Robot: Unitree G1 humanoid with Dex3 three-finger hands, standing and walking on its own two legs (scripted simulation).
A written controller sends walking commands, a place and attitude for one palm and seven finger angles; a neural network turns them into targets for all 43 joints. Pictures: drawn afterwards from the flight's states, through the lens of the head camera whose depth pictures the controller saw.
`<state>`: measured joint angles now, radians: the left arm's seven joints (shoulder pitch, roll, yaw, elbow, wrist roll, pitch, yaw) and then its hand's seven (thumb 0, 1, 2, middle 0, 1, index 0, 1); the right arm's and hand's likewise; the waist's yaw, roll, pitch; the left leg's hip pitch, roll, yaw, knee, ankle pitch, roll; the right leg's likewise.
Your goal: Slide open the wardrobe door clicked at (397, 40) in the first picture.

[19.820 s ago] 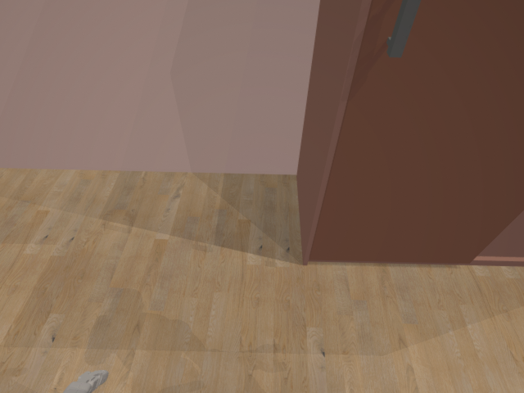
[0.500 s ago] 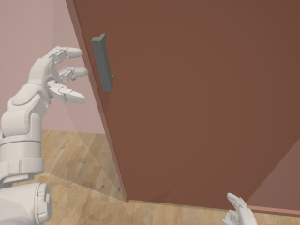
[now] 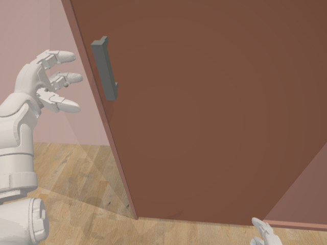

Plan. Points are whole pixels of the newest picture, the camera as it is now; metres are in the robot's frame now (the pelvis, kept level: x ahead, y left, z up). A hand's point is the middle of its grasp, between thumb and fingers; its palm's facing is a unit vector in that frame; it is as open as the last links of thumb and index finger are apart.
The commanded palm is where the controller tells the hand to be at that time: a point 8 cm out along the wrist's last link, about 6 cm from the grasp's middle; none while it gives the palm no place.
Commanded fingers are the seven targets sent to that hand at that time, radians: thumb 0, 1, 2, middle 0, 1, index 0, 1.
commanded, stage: move the hooked fingers beside the handle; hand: left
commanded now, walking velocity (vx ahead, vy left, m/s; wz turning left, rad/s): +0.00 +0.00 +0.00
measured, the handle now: (108, 68) +0.44 +0.16 +0.25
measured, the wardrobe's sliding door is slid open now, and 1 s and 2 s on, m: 0.00 0.00 0.00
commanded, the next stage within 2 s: none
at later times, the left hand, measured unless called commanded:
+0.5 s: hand (71, 86) +0.38 +0.23 +0.24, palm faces +0.01 -1.00 -0.05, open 14.0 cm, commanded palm +0.35 +0.28 +0.26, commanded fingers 0.00 -0.50 0.30 -0.30 -1.20 -0.30 -1.20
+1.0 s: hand (71, 82) +0.36 +0.22 +0.26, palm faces -0.03 -1.00 -0.03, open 14.0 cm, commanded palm +0.34 +0.27 +0.25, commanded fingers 0.00 -0.50 0.30 -0.30 -1.20 -0.30 -1.20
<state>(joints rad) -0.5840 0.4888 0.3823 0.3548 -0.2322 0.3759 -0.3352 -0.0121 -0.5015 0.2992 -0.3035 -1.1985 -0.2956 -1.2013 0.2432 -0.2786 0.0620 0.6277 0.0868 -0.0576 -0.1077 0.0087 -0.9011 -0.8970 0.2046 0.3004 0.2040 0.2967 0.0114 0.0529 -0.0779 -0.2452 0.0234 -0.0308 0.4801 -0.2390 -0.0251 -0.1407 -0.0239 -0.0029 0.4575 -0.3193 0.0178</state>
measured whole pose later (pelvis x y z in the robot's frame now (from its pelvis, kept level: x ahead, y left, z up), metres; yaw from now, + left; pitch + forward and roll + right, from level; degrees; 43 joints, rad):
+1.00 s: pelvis +0.00 +0.00 +0.00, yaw +1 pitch +0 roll +0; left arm -0.59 0.44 0.35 0.28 -0.26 0.38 -0.34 -0.01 -0.50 0.30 -0.30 -1.20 -0.30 -1.20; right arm 0.21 -0.27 0.07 0.63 0.08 -0.07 -0.11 0.01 -0.90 -0.90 0.20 0.30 0.20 0.30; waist 0.02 0.05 -0.08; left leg -0.26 0.02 -0.04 0.50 -0.25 -0.02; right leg -0.14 -0.03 -0.02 0.47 -0.33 0.02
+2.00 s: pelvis +0.00 +0.00 +0.00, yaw +1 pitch +0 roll +0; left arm -0.60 0.42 0.32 0.29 -0.25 0.42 -0.30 -0.01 -0.50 0.30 -0.31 -1.20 -0.30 -1.20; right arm 0.18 -0.26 0.08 0.62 0.08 -0.06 -0.11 0.01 -0.90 -0.90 0.20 0.30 0.20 0.30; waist 0.02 0.06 -0.07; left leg -0.26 0.02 -0.04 0.50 -0.25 -0.02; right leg -0.15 -0.03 -0.01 0.48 -0.33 0.02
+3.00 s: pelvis +0.00 +0.00 +0.00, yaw +1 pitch +1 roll +0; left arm -0.66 0.46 0.31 0.39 -0.24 0.40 -0.32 -0.01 -0.50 0.30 -0.30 -1.20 -0.30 -1.20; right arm 0.19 -0.27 0.07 0.63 0.09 -0.06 -0.12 0.01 -0.90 -0.90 0.20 0.30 0.20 0.30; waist 0.02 0.06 -0.07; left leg -0.27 0.02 -0.05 0.50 -0.24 -0.03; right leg -0.16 -0.03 -0.02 0.47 -0.32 0.02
